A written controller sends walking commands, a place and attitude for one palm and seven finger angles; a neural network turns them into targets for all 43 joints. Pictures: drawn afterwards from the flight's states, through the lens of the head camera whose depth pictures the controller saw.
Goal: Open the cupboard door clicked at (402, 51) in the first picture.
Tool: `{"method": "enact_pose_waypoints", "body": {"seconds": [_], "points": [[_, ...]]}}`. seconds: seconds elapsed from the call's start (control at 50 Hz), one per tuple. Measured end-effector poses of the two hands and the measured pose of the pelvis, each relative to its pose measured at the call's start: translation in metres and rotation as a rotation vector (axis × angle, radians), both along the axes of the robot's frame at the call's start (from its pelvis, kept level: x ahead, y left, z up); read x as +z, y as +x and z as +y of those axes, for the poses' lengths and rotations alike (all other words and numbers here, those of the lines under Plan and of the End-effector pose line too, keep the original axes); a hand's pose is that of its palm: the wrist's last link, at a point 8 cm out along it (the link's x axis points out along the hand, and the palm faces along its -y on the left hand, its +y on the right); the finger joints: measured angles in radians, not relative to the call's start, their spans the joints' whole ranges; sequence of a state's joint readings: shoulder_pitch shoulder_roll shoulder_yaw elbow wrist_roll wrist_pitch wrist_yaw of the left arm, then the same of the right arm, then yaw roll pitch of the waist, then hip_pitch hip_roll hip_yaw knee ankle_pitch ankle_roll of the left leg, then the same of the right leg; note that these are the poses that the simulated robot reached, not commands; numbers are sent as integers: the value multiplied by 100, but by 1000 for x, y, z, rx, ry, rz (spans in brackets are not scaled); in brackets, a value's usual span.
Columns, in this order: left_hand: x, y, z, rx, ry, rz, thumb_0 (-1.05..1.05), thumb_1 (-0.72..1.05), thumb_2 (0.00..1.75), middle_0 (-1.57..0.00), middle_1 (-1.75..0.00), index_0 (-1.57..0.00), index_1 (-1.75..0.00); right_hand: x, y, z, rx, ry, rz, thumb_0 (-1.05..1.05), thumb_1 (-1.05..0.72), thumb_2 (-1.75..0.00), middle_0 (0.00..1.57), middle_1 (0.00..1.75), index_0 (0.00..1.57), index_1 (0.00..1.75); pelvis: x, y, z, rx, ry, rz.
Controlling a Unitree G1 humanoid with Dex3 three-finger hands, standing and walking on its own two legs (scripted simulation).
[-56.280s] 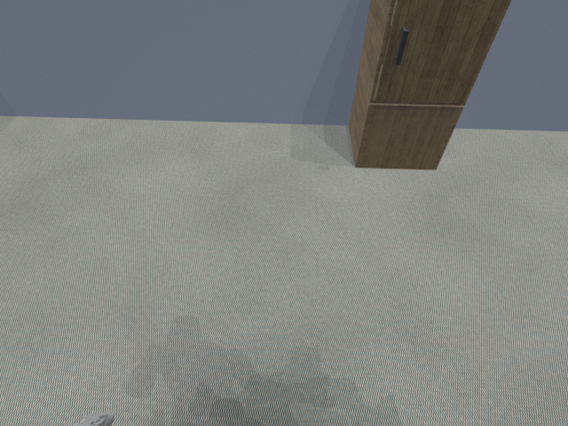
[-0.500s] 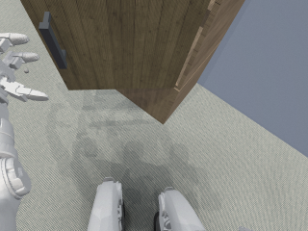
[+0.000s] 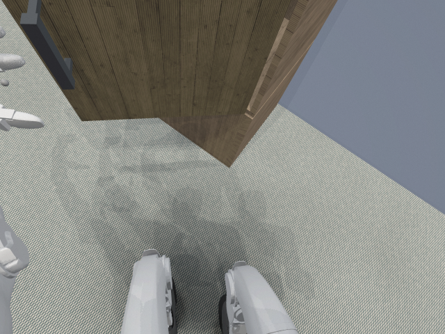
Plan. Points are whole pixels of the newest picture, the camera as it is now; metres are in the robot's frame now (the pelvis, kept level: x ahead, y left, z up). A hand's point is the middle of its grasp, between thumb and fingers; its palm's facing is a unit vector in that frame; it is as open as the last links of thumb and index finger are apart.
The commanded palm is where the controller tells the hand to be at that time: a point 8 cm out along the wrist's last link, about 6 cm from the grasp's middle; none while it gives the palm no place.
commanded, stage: move the hooked fingers beside the handle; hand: left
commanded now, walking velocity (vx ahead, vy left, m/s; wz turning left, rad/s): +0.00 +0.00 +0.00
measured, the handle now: (52, 47) +0.55 +0.26 +0.07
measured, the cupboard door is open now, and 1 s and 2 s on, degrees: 43 43 43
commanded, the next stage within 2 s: slide the fingers in behind the handle in 0.46 s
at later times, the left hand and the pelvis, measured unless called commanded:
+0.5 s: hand (6, 84) +0.48 +0.32 +0.06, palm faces +0.13 -0.99 -0.02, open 14.0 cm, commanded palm +0.48 +0.33 +0.06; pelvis +0.00 +0.00 +0.00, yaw +0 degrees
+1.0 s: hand (29, 81) +0.49 +0.29 +0.06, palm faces +0.12 -0.99 -0.01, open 14.0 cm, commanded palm +0.48 +0.31 +0.06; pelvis +0.00 +0.00 +0.00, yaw +1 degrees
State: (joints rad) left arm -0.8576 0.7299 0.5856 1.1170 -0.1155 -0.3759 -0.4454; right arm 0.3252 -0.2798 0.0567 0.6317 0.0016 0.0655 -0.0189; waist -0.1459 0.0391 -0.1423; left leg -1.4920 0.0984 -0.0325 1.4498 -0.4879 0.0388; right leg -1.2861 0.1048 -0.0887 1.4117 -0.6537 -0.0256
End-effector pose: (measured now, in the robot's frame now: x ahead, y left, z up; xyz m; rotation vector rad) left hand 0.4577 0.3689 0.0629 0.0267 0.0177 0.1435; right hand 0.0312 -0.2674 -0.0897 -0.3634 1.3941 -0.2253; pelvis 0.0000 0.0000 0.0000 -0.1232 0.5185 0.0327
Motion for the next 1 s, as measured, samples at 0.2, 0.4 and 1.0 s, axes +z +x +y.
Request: {"method": "enact_pose_waypoints", "body": {"seconds": [0.2, 0.4, 1.0], "points": [[2, 3, -7, -24, -23, 17, -1, -50, 30, -30, -120, -30, -120, 8, 21, -1, 40, -21, -57, 0, -91, -90, 20, 30, 20, 30, 4, 1, 2, 16, -5, -9], [-2, 4, -6, -16, -9, 1, -1, -50, 30, -30, -120, -30, -120, 7, 23, -1, 36, -26, -69, 0, -91, -90, 20, 30, 20, 30, 1, 0, 4, 7, -6, -8], [-5, 8, -28, -21, -19, 3, -1, -50, 30, -30, -120, -30, -120, 6, 10, 4, 15, -7, -41, 0, -91, -90, 20, 30, 20, 30, 4, 0, 5, 11, -3, -11]]}}
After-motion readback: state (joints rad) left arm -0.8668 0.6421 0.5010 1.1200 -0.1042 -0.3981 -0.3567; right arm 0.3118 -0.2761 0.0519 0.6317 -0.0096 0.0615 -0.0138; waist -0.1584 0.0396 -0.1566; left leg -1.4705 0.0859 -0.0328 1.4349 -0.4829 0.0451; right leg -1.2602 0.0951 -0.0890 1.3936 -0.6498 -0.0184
